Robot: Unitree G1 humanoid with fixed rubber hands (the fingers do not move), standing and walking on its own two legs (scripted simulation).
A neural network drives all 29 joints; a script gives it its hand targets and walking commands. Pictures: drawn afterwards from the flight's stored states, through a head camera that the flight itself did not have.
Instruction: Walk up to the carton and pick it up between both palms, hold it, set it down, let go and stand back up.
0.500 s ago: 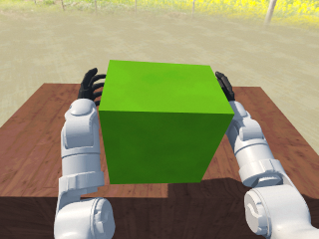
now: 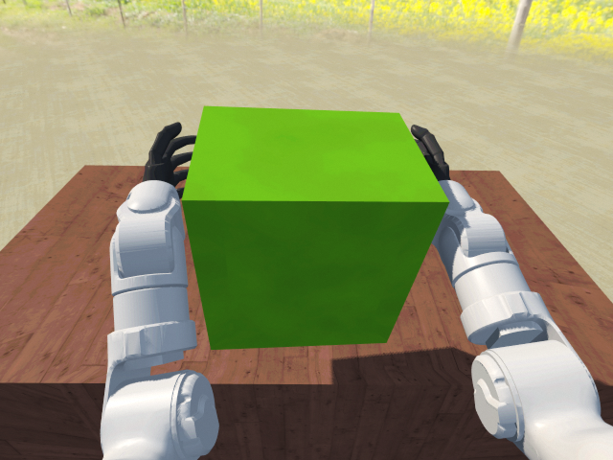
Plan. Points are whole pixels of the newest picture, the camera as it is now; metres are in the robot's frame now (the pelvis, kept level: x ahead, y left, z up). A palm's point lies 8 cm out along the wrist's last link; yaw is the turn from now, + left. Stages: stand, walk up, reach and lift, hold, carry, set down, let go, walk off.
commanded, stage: reach and lift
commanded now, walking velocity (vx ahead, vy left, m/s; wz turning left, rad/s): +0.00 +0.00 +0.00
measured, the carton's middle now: (302, 234) +0.36 -0.01 +0.18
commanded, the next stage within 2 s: hold in 0.34 s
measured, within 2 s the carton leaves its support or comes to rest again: neither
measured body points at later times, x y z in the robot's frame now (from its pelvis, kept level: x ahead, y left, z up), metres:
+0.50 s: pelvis +0.00 +0.00 +0.00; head -0.07 +0.02 +0.44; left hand +0.38 +0.16 +0.27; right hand +0.39 -0.17 +0.27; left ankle +0.01 +0.10 -0.75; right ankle +0.03 -0.10 -0.75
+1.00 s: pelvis +0.00 -0.01 +0.00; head -0.08 +0.01 +0.44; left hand +0.38 +0.17 +0.29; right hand +0.39 -0.16 +0.30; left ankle +0.01 +0.10 -0.75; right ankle +0.03 -0.10 -0.75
